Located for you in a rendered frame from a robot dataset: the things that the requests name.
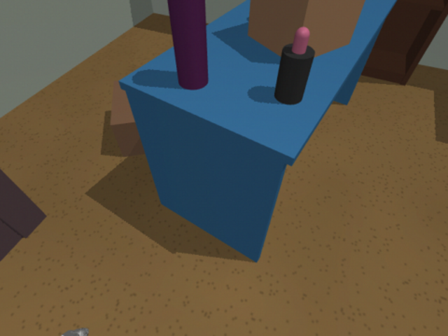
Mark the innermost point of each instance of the bookshelf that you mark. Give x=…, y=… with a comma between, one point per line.
x=403, y=39

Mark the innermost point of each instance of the armchair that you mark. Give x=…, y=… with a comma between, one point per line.
x=19, y=216

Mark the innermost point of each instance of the desk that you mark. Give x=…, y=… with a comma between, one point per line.
x=218, y=154

